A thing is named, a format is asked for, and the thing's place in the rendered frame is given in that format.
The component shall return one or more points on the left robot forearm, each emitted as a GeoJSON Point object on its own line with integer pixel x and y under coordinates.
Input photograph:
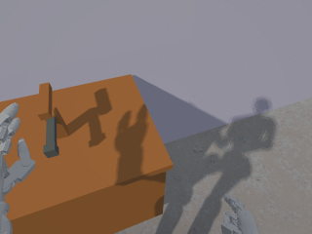
{"type": "Point", "coordinates": [6, 227]}

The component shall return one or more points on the tap lever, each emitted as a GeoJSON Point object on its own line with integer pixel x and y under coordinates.
{"type": "Point", "coordinates": [51, 149]}

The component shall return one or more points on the robot left hand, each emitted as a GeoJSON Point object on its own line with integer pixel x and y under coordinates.
{"type": "Point", "coordinates": [21, 168]}

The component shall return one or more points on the robot right hand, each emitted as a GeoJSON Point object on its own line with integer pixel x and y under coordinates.
{"type": "Point", "coordinates": [243, 223]}

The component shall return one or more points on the counter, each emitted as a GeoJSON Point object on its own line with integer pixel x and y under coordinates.
{"type": "Point", "coordinates": [110, 172]}

